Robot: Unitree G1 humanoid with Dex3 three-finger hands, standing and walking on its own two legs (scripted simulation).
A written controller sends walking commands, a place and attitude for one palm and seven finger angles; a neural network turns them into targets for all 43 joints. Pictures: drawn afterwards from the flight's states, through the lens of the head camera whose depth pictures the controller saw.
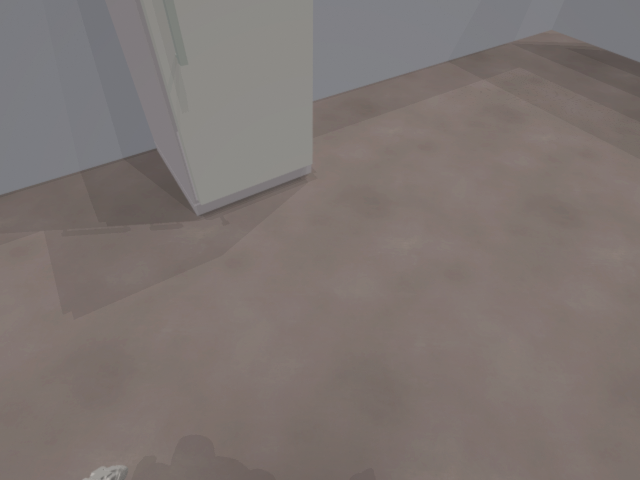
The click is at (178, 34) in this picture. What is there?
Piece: fridge door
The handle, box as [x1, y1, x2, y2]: [163, 0, 187, 65]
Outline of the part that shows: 163,0 176,52 175,55 180,65 187,64 173,0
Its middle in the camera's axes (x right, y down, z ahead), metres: -0.44 -0.72 +1.06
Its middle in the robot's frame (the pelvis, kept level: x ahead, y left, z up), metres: +1.27 +0.51 +0.17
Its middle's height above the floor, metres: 0.94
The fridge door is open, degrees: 0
